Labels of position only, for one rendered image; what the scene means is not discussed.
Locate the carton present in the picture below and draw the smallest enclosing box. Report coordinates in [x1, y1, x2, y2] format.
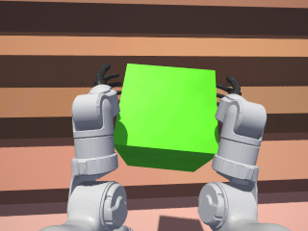
[114, 64, 219, 172]

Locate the robot left upper arm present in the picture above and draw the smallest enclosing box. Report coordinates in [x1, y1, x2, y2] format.
[39, 181, 128, 231]

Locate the left robot forearm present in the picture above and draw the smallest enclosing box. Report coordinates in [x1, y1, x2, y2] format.
[66, 85, 120, 213]

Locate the left robot hand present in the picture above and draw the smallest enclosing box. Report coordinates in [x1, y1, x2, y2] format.
[94, 64, 122, 103]

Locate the robot right upper arm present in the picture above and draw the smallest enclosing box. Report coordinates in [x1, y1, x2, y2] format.
[197, 181, 292, 231]

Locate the right robot forearm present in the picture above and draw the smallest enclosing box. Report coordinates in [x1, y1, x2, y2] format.
[212, 93, 268, 213]

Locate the right robot hand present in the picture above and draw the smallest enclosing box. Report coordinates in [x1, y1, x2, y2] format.
[216, 75, 242, 106]

